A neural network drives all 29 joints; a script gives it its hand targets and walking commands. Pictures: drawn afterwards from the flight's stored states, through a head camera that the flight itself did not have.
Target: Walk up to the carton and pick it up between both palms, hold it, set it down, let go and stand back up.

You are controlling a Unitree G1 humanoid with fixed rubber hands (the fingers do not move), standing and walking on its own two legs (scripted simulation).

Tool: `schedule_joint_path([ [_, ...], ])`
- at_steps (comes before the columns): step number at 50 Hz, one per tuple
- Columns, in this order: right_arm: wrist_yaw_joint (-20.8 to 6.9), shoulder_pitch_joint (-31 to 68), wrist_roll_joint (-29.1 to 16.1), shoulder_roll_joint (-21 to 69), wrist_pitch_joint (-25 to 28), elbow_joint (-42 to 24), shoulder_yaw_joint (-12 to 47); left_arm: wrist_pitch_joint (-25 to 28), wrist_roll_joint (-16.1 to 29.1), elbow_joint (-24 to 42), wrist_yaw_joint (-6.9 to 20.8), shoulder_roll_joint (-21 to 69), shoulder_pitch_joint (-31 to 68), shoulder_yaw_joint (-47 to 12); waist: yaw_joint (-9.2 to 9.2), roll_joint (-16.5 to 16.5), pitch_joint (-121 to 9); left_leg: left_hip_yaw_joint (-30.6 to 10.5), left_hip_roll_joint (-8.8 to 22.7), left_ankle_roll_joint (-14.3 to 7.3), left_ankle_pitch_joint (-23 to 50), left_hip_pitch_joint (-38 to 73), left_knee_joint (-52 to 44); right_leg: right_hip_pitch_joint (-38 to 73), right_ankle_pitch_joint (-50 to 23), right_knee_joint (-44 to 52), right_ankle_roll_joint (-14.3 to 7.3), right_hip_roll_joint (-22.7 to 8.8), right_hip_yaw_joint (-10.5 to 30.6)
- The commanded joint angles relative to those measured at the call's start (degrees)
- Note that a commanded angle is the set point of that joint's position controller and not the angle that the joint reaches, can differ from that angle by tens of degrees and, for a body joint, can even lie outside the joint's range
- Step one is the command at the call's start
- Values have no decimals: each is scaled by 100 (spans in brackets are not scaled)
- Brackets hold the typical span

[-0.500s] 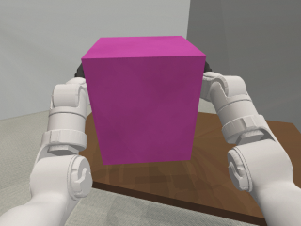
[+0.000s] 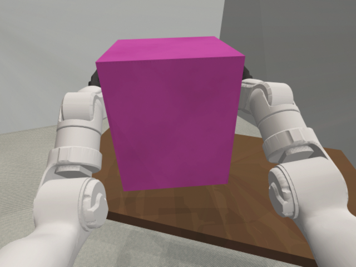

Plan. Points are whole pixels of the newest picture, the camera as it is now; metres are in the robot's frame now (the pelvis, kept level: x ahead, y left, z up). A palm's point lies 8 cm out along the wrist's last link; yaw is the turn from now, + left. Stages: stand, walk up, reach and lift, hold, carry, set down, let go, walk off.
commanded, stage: hold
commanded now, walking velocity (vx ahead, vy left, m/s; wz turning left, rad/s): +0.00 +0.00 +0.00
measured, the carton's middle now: (171, 109) +0.36 +0.00 +0.29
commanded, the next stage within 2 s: set down in 1.76 s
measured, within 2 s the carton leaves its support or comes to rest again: neither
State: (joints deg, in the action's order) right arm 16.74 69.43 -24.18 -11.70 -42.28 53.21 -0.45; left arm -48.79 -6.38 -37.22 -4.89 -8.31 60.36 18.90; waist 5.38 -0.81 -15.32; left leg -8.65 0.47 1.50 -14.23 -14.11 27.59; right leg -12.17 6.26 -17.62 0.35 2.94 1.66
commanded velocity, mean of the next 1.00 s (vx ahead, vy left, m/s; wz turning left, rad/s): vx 0.00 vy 0.00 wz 0.00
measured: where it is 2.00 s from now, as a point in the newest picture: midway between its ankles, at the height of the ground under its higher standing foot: outside the picture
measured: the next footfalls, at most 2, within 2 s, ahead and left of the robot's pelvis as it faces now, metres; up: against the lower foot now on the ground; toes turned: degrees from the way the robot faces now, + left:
none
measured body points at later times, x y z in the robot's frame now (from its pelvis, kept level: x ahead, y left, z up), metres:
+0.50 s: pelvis +0.00 -0.01 +0.00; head -0.09 -0.01 +0.44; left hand +0.40 +0.14 +0.30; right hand +0.38 -0.17 +0.31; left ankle +0.01 +0.13 -0.74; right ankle +0.03 -0.13 -0.74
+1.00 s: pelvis +0.00 +0.00 +0.00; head -0.10 +0.02 +0.44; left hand +0.39 +0.15 +0.30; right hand +0.37 -0.15 +0.33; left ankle +0.01 +0.13 -0.74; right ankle +0.03 -0.13 -0.74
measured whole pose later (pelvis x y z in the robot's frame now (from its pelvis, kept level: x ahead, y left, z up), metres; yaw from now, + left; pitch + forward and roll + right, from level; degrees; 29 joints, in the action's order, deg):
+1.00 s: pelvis +0.00 +0.00 +0.00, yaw +0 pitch +1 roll -2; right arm 16.6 69.4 -24.0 -11.6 -43.0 53.0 -0.9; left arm -48.9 -6.8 -36.8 -4.8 -7.7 59.8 19.7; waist 5.4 -0.4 -16.0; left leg -8.5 0.6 1.7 -13.9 -13.7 27.1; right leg -12.0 6.3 -17.8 0.2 3.1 2.0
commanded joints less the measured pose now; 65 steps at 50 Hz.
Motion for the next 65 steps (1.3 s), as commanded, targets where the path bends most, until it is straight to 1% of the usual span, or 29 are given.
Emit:
schedule_joint_path([
  [1,-914,5262,-1266,3918,246,-2360,751,505,1100,1513,902,4028,5950,-1883,122,-849,-2200,293,-201,491,1683,363,-500,1678,-1016,-49,-10,362,-132],
  [4,-925,5354,-1210,3883,295,-2413,754,463,1081,1448,906,3988,5836,-1897,143,-840,-2111,298,-241,416,1550,302,-547,1583,-981,10,2,267,-94],
  [8,-922,5518,-1294,4116,316,-2686,892,540,1101,1404,880,3931,5811,-1724,-110,-347,-2171,358,-253,243,1419,162,-565,1715,-995,7,93,271,-84],
  [9,-893,5360,-1259,4198,281,-2537,957,563,1083,1484,870,3889,5807,-1734,-49,-343,-2085,369,-263,256,1446,96,-537,1640,-1030,-8,85,290,-97],
  [10,-873,5388,-1420,4301,339,-2964,1099,576,1246,1838,858,3998,5843,-1918,-35,-413,-2523,334,-293,276,1789,298,-466,1812,-1429,-85,103,259,-71],
  [11,-856,5149,-1231,4172,238,-2348,814,559,1029,1529,864,3722,5940,-1632,-4,-321,-1890,372,-316,269,1537,233,-502,1437,-1220,6,129,243,-67],
  [12,-875,5265,-1327,4205,276,-2569,1019,540,1076,1749,857,3858,5935,-1831,-45,-471,-2236,393,-287,279,1679,306,-438,1703,-1293,-42,123,273,-58],
  [15,-792,5346,-1297,4285,249,-2803,1005,489,1024,1545,913,3696,5744,-1659,-65,-34,-2223,421,-327,191,1481,209,-417,1883,-1379,-23,204,255,-41],
  [16,-782,5251,-1210,4236,227,-2578,901,460,967,1298,928,3695,5609,-1565,-86,-130,-1882,438,-358,170,1277,81,-497,1661,-1248,16,190,199,2],
  [20,-739,5498,-1313,4464,303,-3151,1098,573,1227,1687,908,3877,5823,-1853,-41,-145,-2605,392,-358,157,1493,154,-403,1778,-1532,-84,173,178,37],
  [21,-717,5303,-1208,4442,224,-2758,1032,573,1130,1513,906,3664,5821,-1706,-51,35,-2313,443,-397,137,1284,155,-435,1727,-1483,-19,228,178,12],
  [27,-653,5469,-1312,4480,223,-3202,1261,553,1122,1537,949,3603,5580,-1645,-173,236,-2584,433,-397,25,1217,125,-480,2057,-1581,-75,278,164,55],
  [30,-613,5327,-1197,4500,191,-2958,1151,530,1117,1482,1002,3629,5716,-1722,-12,166,-2337,420,-394,27,963,118,-543,1808,-1233,-4,265,98,119],
  [32,-628,5429,-1206,4363,166,-2886,1024,487,1081,1240,999,3642,5743,-1600,-55,62,-2049,428,-399,46,899,110,-596,1608,-1166,45,221,96,86],
  [37,-690,5439,-1249,4330,191,-2909,943,474,1237,1794,934,3954,5956,-2045,122,-456,-2533,352,-313,275,1414,396,-471,1582,-1275,-22,83,245,22],
  [38,-701,5533,-1294,4255,199,-3018,972,431,1244,1631,940,3934,5944,-2020,55,-441,-2446,351,-293,294,1446,314,-471,1626,-1263,-37,86,279,-31],
  [39,-698,5455,-1222,4153,175,-2826,873,403,1195,1400,949,3987,5760,-1982,155,-582,-2285,351,-290,309,1403,283,-454,1568,-1187,-5,73,270,-12],
  [44,-833,5473,-1023,4017,171,-2183,608,452,1028,1073,990,3899,5957,-1716,46,-575,-1809,323,-239,265,633,-179,-769,1415,-412,63,26,203,7],
  [46,-904,5314,-1054,4144,206,-2103,643,513,1081,1185,969,3991,6070,-1740,26,-701,-1890,320,-188,292,694,-324,-778,1656,-500,-37,21,257,-41],
  [48,-918,5257,-1256,4089,268,-2372,786,528,1212,1652,922,4125,5947,-1986,97,-930,-2395,293,-175,457,1600,-29,-578,1903,-1305,-167,-2,323,-119],
  [50,-919,5138,-1319,3990,208,-2117,790,497,1152,1680,925,3978,5995,-1956,111,-856,-2124,276,-185,483,1697,176,-516,1770,-1194,-126,-5,329,-85],
  [52,-959,5320,-1201,3994,247,-2076,679,448,985,1373,927,3943,6026,-1812,63,-874,-1879,294,-193,425,1167,68,-685,1576,-714,11,4,288,-90],
  [53,-983,5378,-1061,3956,230,-1899,584,452,839,943,955,3776,5931,-1503,-33,-597,-1603,361,-201,303,751,-96,-739,1478,-313,77,45,254,-73],
  [56,-1014,5602,-1106,4154,358,-2096,674,623,1079,1277,896,3895,6280,-1666,-89,-606,-1913,311,-198,239,690,-321,-795,1675,-461,-53,43,260,-108],
  [59,-981,5558,-1166,4149,399,-2466,759,595,1071,1178,878,3945,5932,-1694,-33,-581,-2181,387,-277,264,1283,33,-600,1664,-1022,-18,64,234,-81],
  [61,-927,5249,-1175,4154,384,-2367,709,613,1149,1623,849,4040,6057,-1921,169,-749,-2341,373,-280,370,1621,389,-456,1573,-1233,-36,36,294,-97],
  [63,-884,5096,-1224,4306,340,-2509,867,585,1217,1806,853,3960,5958,-1937,115,-400,-2427,331,-309,322,1616,366,-452,1713,-1266,-35,93,314,-102],
  [64,-867,5289,-1121,4128,318,-2356,686,545,1111,1368,898,3807,5963,-1733,114,-425,-2045,403,-339,282,1216,189,-527,1573,-937,56,128,187,-44],
  [65,-846,5310,-1074,4265,323,-2364,764,597,1125,1278,937,3705,5960,-1639,42,-107,-2035,419,-366,157,1110,72,-568,1627,-936,55,180,140,-21],
])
